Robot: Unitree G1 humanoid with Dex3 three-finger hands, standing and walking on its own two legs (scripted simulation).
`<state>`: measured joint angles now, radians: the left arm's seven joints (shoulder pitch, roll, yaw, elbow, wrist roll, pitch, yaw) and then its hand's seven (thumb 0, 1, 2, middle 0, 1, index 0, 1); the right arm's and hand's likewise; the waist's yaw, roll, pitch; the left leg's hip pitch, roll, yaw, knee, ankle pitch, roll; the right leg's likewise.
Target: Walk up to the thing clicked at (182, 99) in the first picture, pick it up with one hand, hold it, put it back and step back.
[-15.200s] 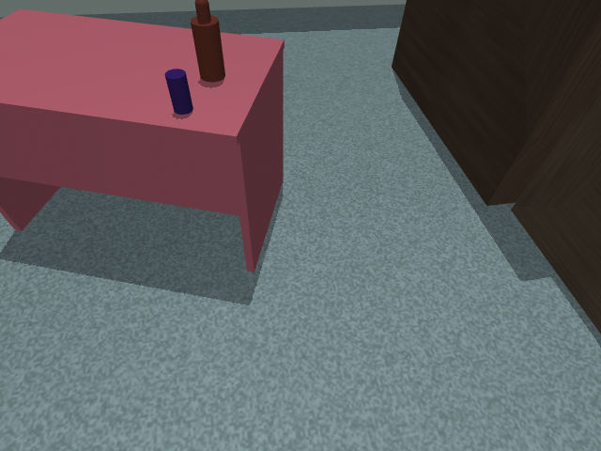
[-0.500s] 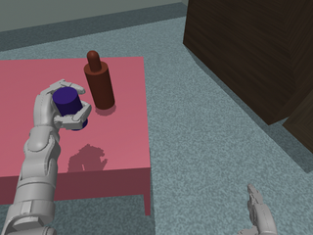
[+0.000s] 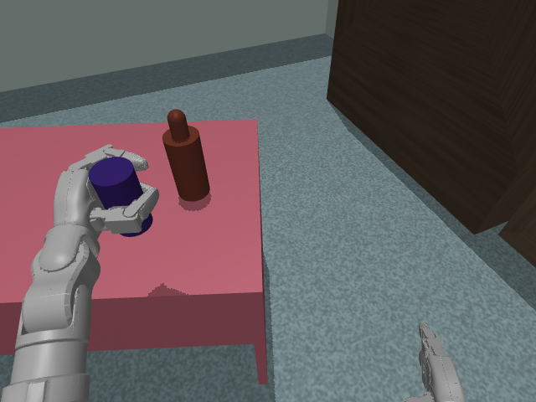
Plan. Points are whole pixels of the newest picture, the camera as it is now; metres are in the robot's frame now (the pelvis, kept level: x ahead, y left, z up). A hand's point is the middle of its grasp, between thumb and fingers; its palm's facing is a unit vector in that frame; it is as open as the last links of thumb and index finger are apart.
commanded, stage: lift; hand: left
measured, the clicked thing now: (123, 198) +0.35 +0.18 +0.16
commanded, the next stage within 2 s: hold in 0.22 s
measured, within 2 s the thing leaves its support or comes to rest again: neither
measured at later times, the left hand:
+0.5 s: hand (115, 191) +0.34 +0.17 +0.19, palm faces +0.07 -1.00 -0.03, open 7.1 cm
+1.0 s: hand (116, 186) +0.33 +0.17 +0.20, palm faces +0.08 -1.00 -0.01, open 7.1 cm
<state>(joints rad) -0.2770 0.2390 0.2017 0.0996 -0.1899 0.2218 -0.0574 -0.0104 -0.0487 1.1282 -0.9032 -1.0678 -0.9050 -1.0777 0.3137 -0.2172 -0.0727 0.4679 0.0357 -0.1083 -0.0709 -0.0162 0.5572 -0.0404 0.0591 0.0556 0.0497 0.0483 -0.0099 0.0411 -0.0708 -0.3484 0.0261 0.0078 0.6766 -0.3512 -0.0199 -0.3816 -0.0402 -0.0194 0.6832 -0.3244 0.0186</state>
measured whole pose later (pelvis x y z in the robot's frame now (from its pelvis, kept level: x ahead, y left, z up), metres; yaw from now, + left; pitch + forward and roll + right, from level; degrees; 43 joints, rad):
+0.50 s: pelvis +0.00 +0.00 +0.01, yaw +0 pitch -1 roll +0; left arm -0.24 0.24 0.22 -0.01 -0.21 0.33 -0.07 -0.01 -0.05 1.13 -0.90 -1.07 -0.90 -1.08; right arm 0.27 -0.22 -0.09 0.59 0.03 -0.20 -0.06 -0.02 0.53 -0.05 0.06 0.06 0.05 0.05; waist 0.00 0.05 -0.06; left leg -0.26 0.02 0.01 0.58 -0.31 -0.01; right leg -0.28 -0.04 -0.03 0.58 -0.28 0.02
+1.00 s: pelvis +0.01 +0.00 +0.01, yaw +1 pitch -1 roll +0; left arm -0.23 0.22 0.23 -0.09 -0.22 0.41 -0.07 -0.01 -0.05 1.13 -0.90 -1.08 -0.90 -1.09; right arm 0.25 -0.23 -0.10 0.64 0.03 -0.21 -0.05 -0.02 0.52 -0.05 0.06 0.06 0.05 0.05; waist 0.00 0.06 -0.05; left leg -0.22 0.02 0.00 0.54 -0.29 -0.02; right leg -0.25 -0.04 -0.03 0.55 -0.27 0.02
